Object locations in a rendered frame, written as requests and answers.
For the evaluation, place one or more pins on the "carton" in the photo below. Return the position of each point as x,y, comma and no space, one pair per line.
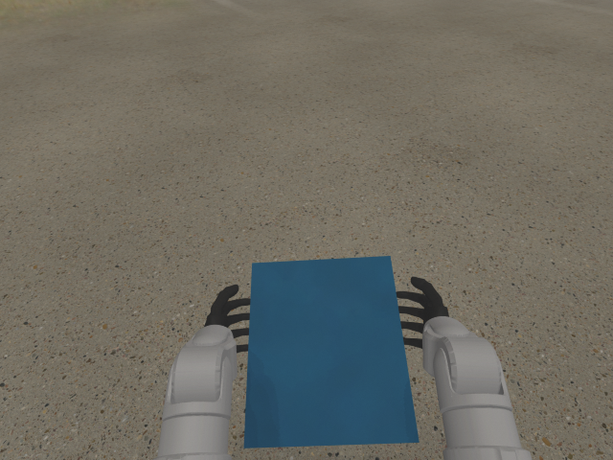
326,357

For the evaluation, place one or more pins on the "robot left forearm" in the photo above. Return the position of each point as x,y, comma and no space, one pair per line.
198,400

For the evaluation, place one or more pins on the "right robot hand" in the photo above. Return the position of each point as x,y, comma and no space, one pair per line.
432,303

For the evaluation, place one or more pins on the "left robot hand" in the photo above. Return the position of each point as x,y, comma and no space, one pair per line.
220,308

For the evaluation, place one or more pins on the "robot right forearm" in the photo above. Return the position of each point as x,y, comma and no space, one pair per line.
472,392

